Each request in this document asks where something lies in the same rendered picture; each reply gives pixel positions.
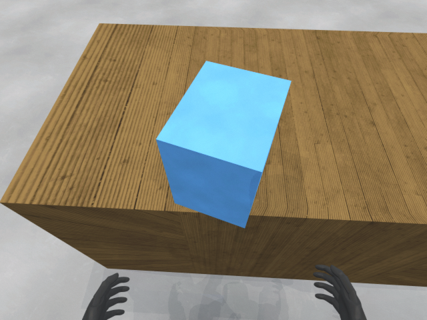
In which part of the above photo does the carton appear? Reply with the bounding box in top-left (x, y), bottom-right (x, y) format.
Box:
top-left (156, 61), bottom-right (291, 228)

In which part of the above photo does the robot right hand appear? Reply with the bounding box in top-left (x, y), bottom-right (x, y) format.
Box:
top-left (313, 265), bottom-right (367, 320)

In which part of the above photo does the robot left hand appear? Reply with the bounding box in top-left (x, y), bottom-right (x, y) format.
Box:
top-left (82, 273), bottom-right (129, 320)

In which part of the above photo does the pedestal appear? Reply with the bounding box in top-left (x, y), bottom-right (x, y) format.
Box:
top-left (0, 23), bottom-right (427, 287)

